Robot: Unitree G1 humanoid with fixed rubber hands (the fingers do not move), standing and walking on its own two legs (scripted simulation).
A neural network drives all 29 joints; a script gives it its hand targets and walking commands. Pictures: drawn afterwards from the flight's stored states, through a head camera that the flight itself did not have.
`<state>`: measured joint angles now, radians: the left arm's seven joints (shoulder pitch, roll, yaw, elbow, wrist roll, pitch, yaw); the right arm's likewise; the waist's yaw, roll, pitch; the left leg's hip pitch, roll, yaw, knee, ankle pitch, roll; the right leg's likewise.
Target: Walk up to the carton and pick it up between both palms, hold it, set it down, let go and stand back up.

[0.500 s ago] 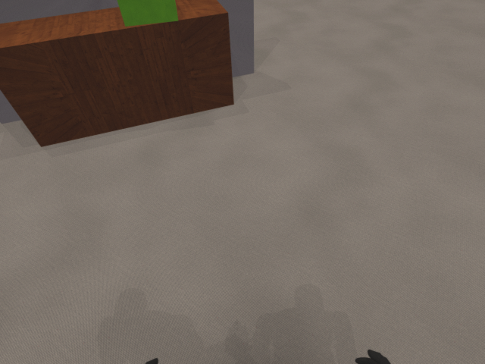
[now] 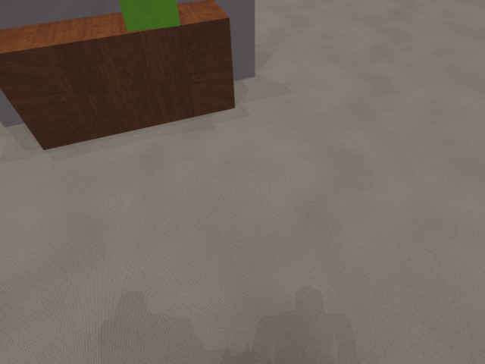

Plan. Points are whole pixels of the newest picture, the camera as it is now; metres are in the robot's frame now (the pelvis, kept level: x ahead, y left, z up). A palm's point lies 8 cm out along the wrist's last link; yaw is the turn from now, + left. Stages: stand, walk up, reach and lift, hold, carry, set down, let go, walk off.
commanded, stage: stand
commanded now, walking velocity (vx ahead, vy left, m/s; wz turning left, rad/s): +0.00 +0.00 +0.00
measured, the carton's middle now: (149, 3) +1.92 +0.52 -0.05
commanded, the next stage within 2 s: walk up in 1.24 s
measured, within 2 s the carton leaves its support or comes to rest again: neither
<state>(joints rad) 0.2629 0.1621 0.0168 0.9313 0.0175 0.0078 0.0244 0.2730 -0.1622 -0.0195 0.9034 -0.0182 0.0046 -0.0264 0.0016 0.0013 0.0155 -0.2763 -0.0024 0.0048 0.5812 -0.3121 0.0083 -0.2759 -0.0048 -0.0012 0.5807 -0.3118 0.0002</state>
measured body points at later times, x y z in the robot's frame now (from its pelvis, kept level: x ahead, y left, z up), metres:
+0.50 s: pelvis +0.00 +0.01 +0.01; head +0.01 +0.01 +0.46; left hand -0.01 +0.21 -0.16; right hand +0.00 -0.20 -0.16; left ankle +0.00 +0.12 -0.73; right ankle +0.00 -0.12 -0.73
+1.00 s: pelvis -0.01 +0.02 +0.01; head +0.00 +0.02 +0.46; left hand -0.03 +0.21 -0.16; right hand -0.02 -0.18 -0.16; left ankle +0.00 +0.12 -0.73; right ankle +0.00 -0.12 -0.73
